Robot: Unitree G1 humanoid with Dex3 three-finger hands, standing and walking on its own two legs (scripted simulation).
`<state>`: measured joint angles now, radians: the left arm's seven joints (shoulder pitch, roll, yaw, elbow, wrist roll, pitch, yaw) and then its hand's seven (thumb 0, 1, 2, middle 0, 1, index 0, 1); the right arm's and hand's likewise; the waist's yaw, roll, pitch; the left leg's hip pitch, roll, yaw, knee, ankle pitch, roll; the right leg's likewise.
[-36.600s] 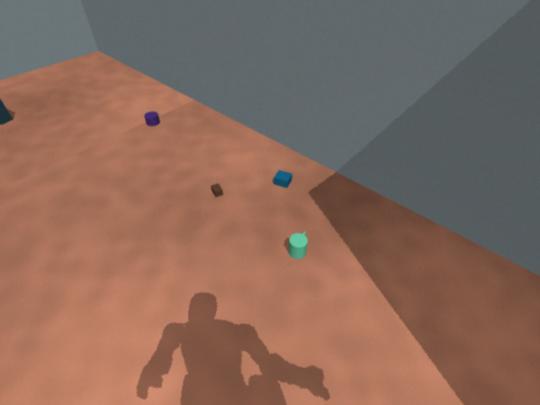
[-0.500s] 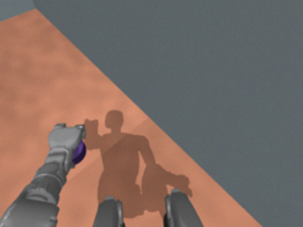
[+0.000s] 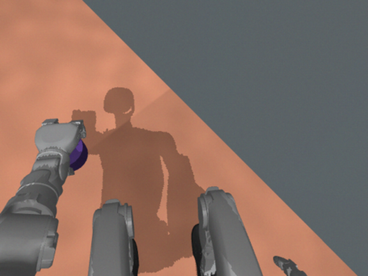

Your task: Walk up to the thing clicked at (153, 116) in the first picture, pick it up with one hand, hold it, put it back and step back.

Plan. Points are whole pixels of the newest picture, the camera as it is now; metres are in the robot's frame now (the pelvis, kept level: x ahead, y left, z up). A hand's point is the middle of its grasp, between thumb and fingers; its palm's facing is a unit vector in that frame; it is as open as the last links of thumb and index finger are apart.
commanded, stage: crouch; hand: left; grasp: from above
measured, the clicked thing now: (65, 151) +0.45 +0.25 -0.18
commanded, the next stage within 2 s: lower in 0.84 s
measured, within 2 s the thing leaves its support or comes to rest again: neither
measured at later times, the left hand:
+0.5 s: hand (78, 156) +0.45 +0.23 -0.24, palm faces -0.46 -0.03 -0.89, open 11.2 cm
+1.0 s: hand (83, 156) +0.46 +0.23 -0.28, palm faces -0.46 -0.03 -0.89, open 11.2 cm
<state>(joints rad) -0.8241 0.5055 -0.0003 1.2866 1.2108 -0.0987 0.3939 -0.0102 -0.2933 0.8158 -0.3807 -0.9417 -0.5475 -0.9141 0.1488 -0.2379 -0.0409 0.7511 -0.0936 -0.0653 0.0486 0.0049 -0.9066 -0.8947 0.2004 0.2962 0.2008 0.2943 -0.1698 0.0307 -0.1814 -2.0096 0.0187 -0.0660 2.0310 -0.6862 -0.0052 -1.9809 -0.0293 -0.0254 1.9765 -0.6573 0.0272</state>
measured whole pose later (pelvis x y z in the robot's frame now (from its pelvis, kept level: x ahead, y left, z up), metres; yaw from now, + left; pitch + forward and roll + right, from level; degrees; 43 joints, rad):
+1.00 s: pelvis -0.01 +0.00 -0.11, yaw -2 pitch +34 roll -6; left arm -0.99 0.63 0.05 1.52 1.26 -0.16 0.44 -0.01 -0.29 0.80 -0.39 -0.93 -0.55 -0.90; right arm 0.16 -0.27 0.03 0.77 -0.15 -0.08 0.12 0.00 -0.91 -0.89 0.20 0.30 0.20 0.29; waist -0.24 0.00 -0.07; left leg -2.30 0.01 -0.11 2.39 -0.70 -0.01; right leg -2.26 -0.01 -0.04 2.31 -0.66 0.03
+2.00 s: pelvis +0.00 +0.00 -0.15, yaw -7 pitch +31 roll -11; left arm -1.02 0.82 0.17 1.73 1.33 -0.22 0.63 -0.01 -0.25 0.77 -0.36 -0.94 -0.53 -0.91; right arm 0.13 -0.31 0.15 0.76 -0.28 -0.19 0.26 0.00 -0.91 -0.89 0.20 0.30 0.20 0.30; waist -0.35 -0.06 0.07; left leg -2.37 0.01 -0.20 2.56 -0.75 -0.02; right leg -2.30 0.01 -0.11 2.41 -0.67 0.05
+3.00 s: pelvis -0.01 +0.01 -0.15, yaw -10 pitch +28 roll -14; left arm -1.06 0.92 0.11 1.81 1.32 -0.21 0.69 -0.01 -0.40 0.95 -0.17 -1.05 -0.21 -1.04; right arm 0.09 -0.34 0.26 0.73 -0.30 -0.28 0.32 0.00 -0.91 -0.90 0.20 0.30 0.20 0.30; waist -0.39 -0.12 0.14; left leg -2.35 0.01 -0.25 2.58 -0.75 -0.01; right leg -2.25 0.03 -0.15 2.39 -0.65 0.07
